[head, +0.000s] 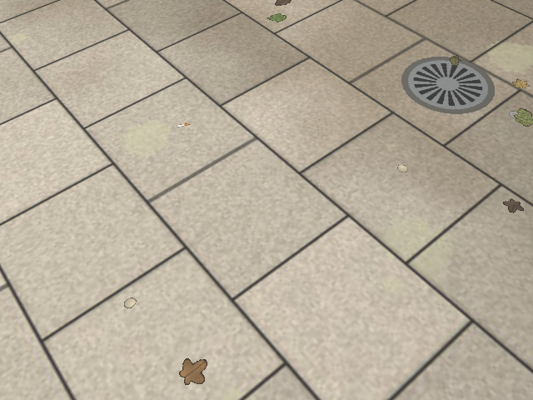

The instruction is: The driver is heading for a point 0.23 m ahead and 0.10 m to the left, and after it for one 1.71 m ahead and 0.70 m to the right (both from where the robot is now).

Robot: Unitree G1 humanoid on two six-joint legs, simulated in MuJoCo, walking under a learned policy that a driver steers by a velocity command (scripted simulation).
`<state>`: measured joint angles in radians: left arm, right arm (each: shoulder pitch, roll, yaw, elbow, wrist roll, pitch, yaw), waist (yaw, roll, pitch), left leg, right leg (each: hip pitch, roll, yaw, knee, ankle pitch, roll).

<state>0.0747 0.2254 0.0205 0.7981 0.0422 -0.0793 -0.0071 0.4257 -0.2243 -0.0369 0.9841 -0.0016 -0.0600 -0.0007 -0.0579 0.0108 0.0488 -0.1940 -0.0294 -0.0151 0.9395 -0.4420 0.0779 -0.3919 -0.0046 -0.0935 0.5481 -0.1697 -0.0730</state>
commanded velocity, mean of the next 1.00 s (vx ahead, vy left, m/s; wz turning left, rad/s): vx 0.50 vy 0.00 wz -0.36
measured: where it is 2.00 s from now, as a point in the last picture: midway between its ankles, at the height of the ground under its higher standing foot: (395, 227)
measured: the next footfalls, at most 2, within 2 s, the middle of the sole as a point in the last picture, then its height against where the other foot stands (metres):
left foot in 0.46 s outside the picture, level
right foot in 0.98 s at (345, 348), level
